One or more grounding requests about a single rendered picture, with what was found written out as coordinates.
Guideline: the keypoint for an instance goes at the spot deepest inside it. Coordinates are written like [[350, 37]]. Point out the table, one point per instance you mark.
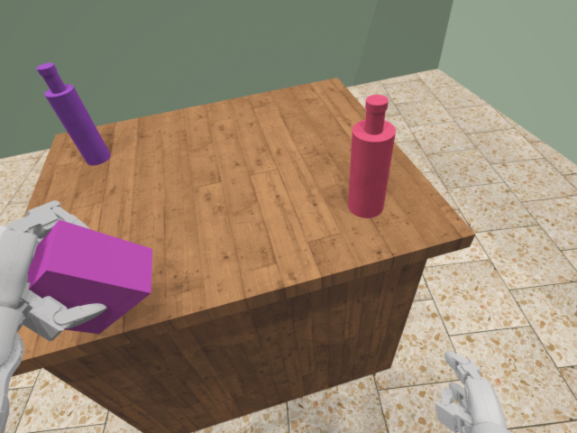
[[265, 287]]

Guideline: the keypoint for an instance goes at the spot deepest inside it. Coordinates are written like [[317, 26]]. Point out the robot left forearm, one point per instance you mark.
[[11, 355]]

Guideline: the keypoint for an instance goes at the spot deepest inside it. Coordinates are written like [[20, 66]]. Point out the left robot hand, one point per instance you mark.
[[18, 241]]

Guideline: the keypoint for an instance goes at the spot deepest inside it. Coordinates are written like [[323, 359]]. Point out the right robot hand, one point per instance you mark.
[[478, 402]]

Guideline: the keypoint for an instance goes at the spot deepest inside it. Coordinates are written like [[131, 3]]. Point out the sponge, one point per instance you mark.
[[78, 266]]

